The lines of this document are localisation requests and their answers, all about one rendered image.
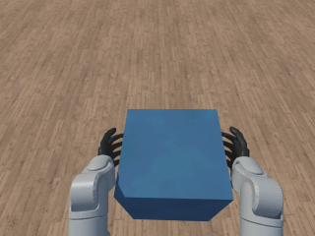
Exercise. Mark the robot left forearm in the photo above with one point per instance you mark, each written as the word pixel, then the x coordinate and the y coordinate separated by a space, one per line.
pixel 88 202

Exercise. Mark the carton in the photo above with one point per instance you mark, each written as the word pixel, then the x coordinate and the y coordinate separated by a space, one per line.
pixel 172 165

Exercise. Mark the left robot hand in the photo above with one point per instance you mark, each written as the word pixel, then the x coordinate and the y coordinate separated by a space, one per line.
pixel 107 147

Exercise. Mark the right robot hand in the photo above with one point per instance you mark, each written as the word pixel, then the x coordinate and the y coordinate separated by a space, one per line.
pixel 238 147

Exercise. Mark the robot right forearm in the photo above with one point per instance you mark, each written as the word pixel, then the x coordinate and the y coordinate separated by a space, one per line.
pixel 261 205

